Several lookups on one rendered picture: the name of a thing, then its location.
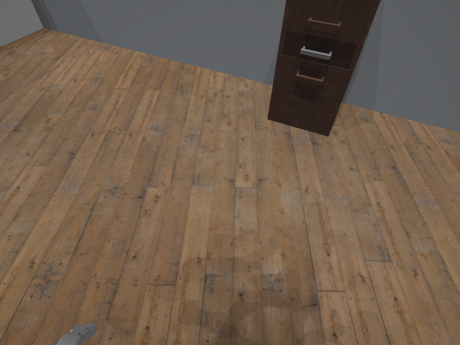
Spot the drawer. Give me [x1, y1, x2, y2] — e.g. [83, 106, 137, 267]
[282, 29, 359, 69]

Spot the handle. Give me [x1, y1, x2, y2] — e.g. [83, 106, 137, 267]
[294, 74, 323, 85]
[306, 19, 340, 31]
[300, 46, 332, 60]

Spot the robot left hand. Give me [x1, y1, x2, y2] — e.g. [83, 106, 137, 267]
[56, 323, 97, 345]

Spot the cabinet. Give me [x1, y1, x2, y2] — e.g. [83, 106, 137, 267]
[267, 0, 381, 137]

